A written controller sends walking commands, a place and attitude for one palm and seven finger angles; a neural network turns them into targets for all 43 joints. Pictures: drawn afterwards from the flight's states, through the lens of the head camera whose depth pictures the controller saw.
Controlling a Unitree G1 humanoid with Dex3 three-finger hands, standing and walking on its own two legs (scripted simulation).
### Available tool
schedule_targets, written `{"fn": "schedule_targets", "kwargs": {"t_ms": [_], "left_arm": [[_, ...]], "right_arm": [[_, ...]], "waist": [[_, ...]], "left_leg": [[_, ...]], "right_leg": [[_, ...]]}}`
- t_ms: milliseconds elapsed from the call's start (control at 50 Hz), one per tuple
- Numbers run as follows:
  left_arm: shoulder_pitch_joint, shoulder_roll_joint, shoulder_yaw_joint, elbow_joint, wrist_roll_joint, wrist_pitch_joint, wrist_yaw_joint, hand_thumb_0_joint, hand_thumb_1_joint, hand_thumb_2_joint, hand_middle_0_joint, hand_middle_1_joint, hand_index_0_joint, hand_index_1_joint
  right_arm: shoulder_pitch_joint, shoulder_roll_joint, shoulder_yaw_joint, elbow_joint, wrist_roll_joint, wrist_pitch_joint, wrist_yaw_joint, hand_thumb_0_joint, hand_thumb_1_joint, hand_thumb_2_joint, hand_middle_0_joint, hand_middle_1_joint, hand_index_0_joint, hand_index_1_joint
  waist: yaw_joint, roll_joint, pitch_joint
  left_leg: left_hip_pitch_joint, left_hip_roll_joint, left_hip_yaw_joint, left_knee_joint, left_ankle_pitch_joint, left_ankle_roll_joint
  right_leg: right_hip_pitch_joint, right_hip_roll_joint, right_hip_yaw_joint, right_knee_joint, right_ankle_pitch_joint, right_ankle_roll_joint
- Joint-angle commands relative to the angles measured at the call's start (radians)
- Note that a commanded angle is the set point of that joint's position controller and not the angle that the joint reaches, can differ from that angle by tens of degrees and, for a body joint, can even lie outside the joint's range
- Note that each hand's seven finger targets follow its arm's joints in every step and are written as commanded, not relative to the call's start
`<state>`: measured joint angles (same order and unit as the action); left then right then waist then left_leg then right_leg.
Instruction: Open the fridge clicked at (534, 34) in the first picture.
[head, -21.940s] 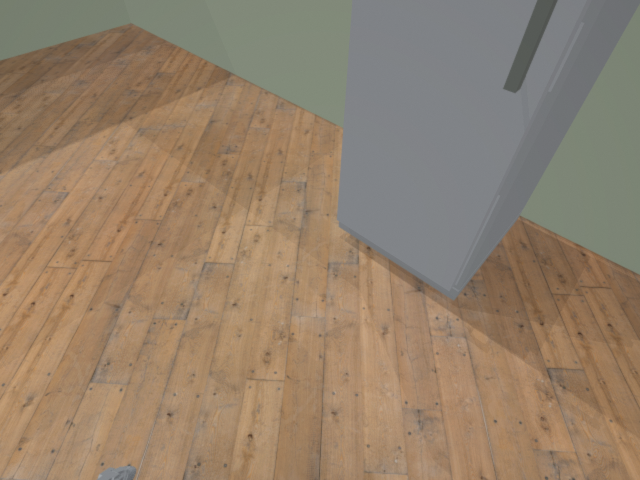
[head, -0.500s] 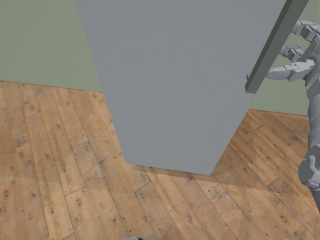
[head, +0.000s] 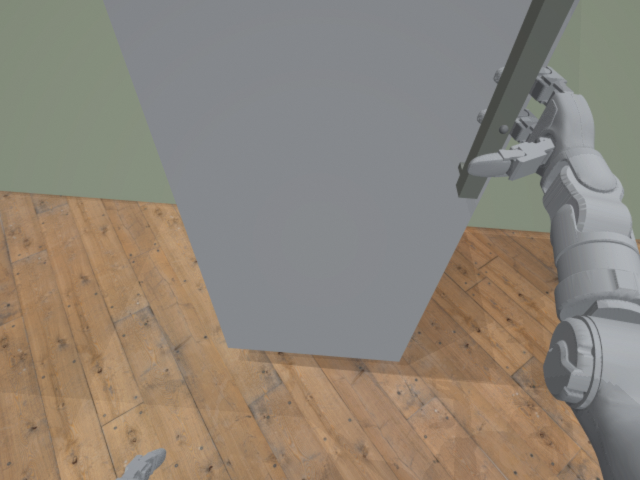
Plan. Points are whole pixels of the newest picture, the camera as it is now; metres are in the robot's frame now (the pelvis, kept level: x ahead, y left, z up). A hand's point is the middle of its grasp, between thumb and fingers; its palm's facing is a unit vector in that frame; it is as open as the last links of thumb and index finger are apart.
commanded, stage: slide the fingers in behind the handle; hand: right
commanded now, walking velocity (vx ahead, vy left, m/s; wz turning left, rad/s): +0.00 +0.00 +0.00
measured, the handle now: (511, 70) +0.54 -0.14 +0.26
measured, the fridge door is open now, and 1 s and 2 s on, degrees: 0 0 0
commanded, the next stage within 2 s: grip the handle and tug to test in 1.16 s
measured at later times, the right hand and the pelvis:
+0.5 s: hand (492, 128) +0.47 -0.12 +0.22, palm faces -0.04 +1.00 -0.01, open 14.1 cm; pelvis -0.01 +0.01 +0.00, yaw +0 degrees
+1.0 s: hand (491, 129) +0.47 -0.12 +0.22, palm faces -0.05 +1.00 +0.00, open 14.2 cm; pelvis -0.01 +0.00 +0.00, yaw +0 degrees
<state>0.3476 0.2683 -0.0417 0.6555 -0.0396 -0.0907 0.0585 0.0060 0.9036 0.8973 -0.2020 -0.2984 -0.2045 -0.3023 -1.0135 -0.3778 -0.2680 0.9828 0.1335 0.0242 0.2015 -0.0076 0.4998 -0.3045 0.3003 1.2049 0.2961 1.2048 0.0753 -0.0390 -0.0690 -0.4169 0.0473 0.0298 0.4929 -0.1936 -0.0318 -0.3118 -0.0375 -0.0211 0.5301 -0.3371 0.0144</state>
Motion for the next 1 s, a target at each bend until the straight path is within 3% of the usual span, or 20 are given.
{"fn": "schedule_targets", "kwargs": {"t_ms": [0,60,100,200,240,280,320,380,420,440,480,540,580,620,680,740,800,900,960,980], "left_arm": [[0.049,0.143,0.058,-0.092,0.0,-0.022,0.01,0.0,0.9,0.9,-0.2,-0.3,-0.2,-0.3],[0.045,0.144,0.056,-0.092,0.001,-0.013,0.012,0.0,0.9,0.9,-0.2,-0.3,-0.2,-0.3],[0.044,0.143,0.056,-0.093,0.001,-0.005,0.015,0.0,0.9,0.9,-0.2,-0.3,-0.2,-0.3],[0.027,0.132,0.059,-0.106,0.0,-0.013,0.015,0.0,0.9,0.9,-0.2,-0.3,-0.2,-0.3],[0.031,0.132,0.061,-0.101,-0.003,-0.017,0.015,0.0,0.9,0.9,-0.2,-0.3,-0.2,-0.3],[0.027,0.14,0.063,-0.093,-0.005,-0.017,0.016,0.0,0.9,0.9,-0.2,-0.3,-0.2,-0.3],[0.022,0.142,0.059,-0.089,-0.006,-0.014,0.019,0.0,0.9,0.9,-0.2,-0.3,-0.2,-0.3],[0.024,0.142,0.056,-0.083,-0.005,-0.009,0.019,0.0,0.9,0.9,-0.2,-0.3,-0.2,-0.3],[0.023,0.135,0.055,-0.085,-0.004,-0.013,0.019,0.0,0.9,0.9,-0.2,-0.3,-0.2,-0.3],[0.029,0.135,0.056,-0.085,-0.002,-0.014,0.017,0.0,0.9,0.9,-0.2,-0.3,-0.2,-0.3],[0.029,0.139,0.055,-0.083,-0.001,-0.019,0.017,0.0,0.9,0.9,-0.2,-0.3,-0.2,-0.3],[0.036,0.147,0.06,-0.083,-0.001,-0.023,0.022,0.0,0.9,0.9,-0.2,-0.3,-0.2,-0.3],[0.033,0.142,0.055,-0.082,-0.002,-0.028,0.021,0.0,0.9,0.9,-0.2,-0.3,-0.2,-0.3],[0.032,0.136,0.055,-0.081,-0.003,-0.034,0.019,0.0,0.9,0.9,-0.2,-0.3,-0.2,-0.3],[0.035,0.139,0.056,-0.081,-0.002,-0.038,0.015,0.0,0.9,0.9,-0.2,-0.3,-0.2,-0.3],[0.046,0.146,0.059,-0.072,-0.003,-0.039,0.019,0.0,0.9,0.9,-0.2,-0.3,-0.2,-0.3],[0.043,0.14,0.057,-0.072,-0.002,-0.043,0.017,0.0,0.9,0.9,-0.2,-0.3,-0.2,-0.3],[0.043,0.138,0.06,-0.071,0.0,-0.049,0.013,0.0,0.9,0.9,-0.2,-0.3,-0.2,-0.3],[0.039,0.137,0.058,-0.069,-0.002,-0.048,0.011,0.0,0.9,0.9,-0.2,-0.3,-0.2,-0.3],[0.043,0.142,0.06,-0.064,0.0,-0.049,0.012,0.0,0.9,0.9,-0.2,-0.3,-0.2,-0.3]], "right_arm": [[-0.519,-0.209,-0.035,-0.237,0.007,-0.059,-0.013,0.0,0.5,-0.3,0.3,1.2,0.3,1.2],[-0.527,-0.231,-0.047,-0.217,-0.005,-0.056,-0.025,0.0,0.5,-0.3,0.3,1.2,0.3,1.2],[-0.528,-0.261,-0.064,-0.211,-0.016,-0.053,-0.027,0.0,0.5,-0.3,0.3,1.2,0.3,1.2],[-0.539,-0.203,-0.021,-0.311,-0.004,-0.077,-0.018,0.0,0.5,-0.3,0.3,1.2,0.3,1.2],[-0.528,-0.144,0.019,-0.301,0.016,-0.07,-0.011,0.0,0.5,-0.3,0.3,1.2,0.3,1.2],[-0.493,-0.186,-0.03,-0.275,0.025,-0.051,-0.01,0.0,0.5,-0.3,0.3,1.2,0.3,1.2],[-0.497,-0.185,-0.031,-0.25,0.026,-0.029,-0.016,0.0,0.5,-0.3,0.3,1.2,0.3,1.2],[-0.503,-0.203,-0.03,-0.214,-0.001,-0.022,-0.034,0.0,0.5,-0.3,0.3,1.2,0.3,1.2],[-0.51,-0.172,-0.002,-0.213,-0.011,-0.033,-0.042,0.0,0.5,-0.3,0.3,1.2,0.3,1.2],[-0.532,-0.143,0.03,-0.233,-0.012,-0.046,-0.044,0.0,0.5,-0.3,0.3,1.2,0.3,1.2],[-0.534,-0.159,0.006,-0.208,-0.006,-0.049,-0.046,0.0,0.5,-0.3,0.3,1.2,0.3,1.2],[-0.546,-0.186,-0.023,-0.195,0.012,-0.061,-0.04,0.0,0.5,-0.3,0.3,1.2,0.3,1.2],[-0.564,-0.196,-0.024,-0.208,0.002,-0.07,-0.036,0.0,0.5,-0.3,0.3,1.2,0.3,1.2],[-0.561,-0.152,0.011,-0.204,-0.003,-0.074,-0.036,0.0,0.5,-0.3,0.3,1.2,0.3,1.2],[-0.553,-0.161,0.001,-0.221,-0.002,-0.084,-0.04,0.0,0.5,-0.3,0.3,1.2,0.3,1.2],[-0.548,-0.182,-0.015,-0.181,0.003,-0.079,-0.041,0.0,0.5,-0.3,0.3,1.2,0.3,1.2],[-0.582,-0.149,0.014,-0.214,-0.001,-0.079,-0.04,0.0,0.5,-0.3,0.3,1.2,0.3,1.2],[-0.553,-0.14,0.004,-0.238,0.007,-0.077,-0.047,0.0,0.5,-0.3,0.3,1.2,0.3,1.2],[-0.533,-0.122,0.014,-0.231,0.014,-0.07,-0.047,0.0,0.5,-0.3,0.3,1.2,0.3,1.2],[-0.547,-0.151,-0.007,-0.229,0.012,-0.068,-0.048,0.0,0.5,-0.3,0.3,1.2,0.3,1.2]], "waist": [[0.01,0.03,-0.363],[0.015,0.063,-0.326],[0.007,0.036,-0.333],[0.002,-0.015,-0.41],[0.016,0.022,-0.39],[0.002,0.045,-0.376],[0.006,0.069,-0.33],[0.006,0.042,-0.285],[0.011,0.026,-0.276],[0.02,0.027,-0.288],[0.016,0.024,-0.296],[0.015,0.092,-0.335],[0.012,0.035,-0.343],[0.017,0.012,-0.32],[0.01,0.018,-0.336],[0.02,0.066,-0.309],[0.02,0.002,-0.319],[0.011,0.021,-0.349],[0.013,0.028,-0.323],[0.014,0.042,-0.323]], "left_leg": [[0.277,-0.042,0.017,0.021,0.404,0.056],[0.28,-0.04,0.017,0.015,0.391,0.054],[0.29,-0.038,0.011,0.015,0.393,0.056],[0.32,-0.04,0.009,0.02,0.434,0.06],[0.31,-0.044,0.017,0.012,0.424,0.059],[0.313,-0.044,0.016,0.006,0.4,0.057],[0.301,-0.042,0.018,-0.005,0.357,0.055],[0.276,-0.037,0.014,-0.013,0.309,0.056],[0.255,-0.037,0.012,-0.016,0.285,0.057],[0.262,-0.036,0.018,-0.015,0.288,0.058],[0.254,-0.038,0.012,-0.014,0.278,0.058],[0.289,-0.038,0.008,-0.015,0.274,0.055],[0.283,-0.035,0.002,-0.011,0.285,0.056],[0.255,-0.038,0.006,-0.012,0.279,0.058],[0.266,-0.039,0.009,-0.009,0.275,0.059],[0.258,-0.04,0.011,-0.016,0.255,0.056],[0.243,-0.04,0.01,-0.011,0.262,0.06],[0.257,-0.042,0.014,-0.005,0.295,0.059],[0.252,-0.043,0.016,-0.006,0.294,0.059],[0.254,-0.043,0.016,-0.007,0.295,0.058]], "right_leg": [[0.069,0.025,-0.005,-0.046,0.424,-0.031],[0.042,0.026,-0.006,-0.052,0.387,-0.037],[0.035,0.029,-0.011,-0.054,0.379,-0.036],[0.096,0.029,-0.012,-0.046,0.437,-0.034],[0.105,0.026,-0.008,-0.046,0.439,-0.036],[0.082,0.028,-0.009,-0.056,0.394,-0.035],[0.048,0.031,-0.009,-0.072,0.334,-0.038],[0.025,0.033,-0.01,-0.079,0.297,-0.039],[0.032,0.032,-0.008,-0.078,0.283,-0.038],[0.044,0.031,-0.006,-0.079,0.296,-0.037],[0.042,0.031,-0.005,-0.078,0.279,-0.036],[0.035,0.031,-0.005,-0.08,0.265,-0.04],[0.041,0.034,-0.009,-0.077,0.271,-0.038],[0.049,0.031,-0.009,-0.076,0.275,-0.036],[0.05,0.03,-0.005,-0.079,0.277,-0.033],[0.033,0.026,-0.005,-0.079,0.257,-0.037],[0.051,0.029,-0.001,-0.081,0.273,-0.031],[0.07,0.027,-0.002,-0.073,0.312,-0.03],[0.064,0.025,-0.002,-0.075,0.315,-0.031],[0.059,0.026,-0.002,-0.075,0.31,-0.031]]}}
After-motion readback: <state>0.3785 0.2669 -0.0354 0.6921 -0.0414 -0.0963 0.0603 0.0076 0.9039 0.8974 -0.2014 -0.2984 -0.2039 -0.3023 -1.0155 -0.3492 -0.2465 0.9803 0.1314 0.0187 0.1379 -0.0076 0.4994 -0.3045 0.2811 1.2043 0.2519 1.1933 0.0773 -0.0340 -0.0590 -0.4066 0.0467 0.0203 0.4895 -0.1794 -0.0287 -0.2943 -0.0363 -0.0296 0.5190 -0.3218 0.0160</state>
